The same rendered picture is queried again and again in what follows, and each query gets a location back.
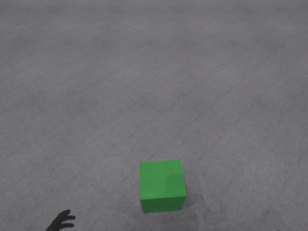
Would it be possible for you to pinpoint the carton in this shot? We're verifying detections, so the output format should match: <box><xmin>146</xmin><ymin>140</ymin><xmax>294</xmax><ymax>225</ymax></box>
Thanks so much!
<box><xmin>139</xmin><ymin>160</ymin><xmax>187</xmax><ymax>214</ymax></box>

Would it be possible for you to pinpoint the left robot hand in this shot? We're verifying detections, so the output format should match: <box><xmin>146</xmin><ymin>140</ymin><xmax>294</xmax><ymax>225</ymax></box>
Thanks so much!
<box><xmin>46</xmin><ymin>210</ymin><xmax>76</xmax><ymax>231</ymax></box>

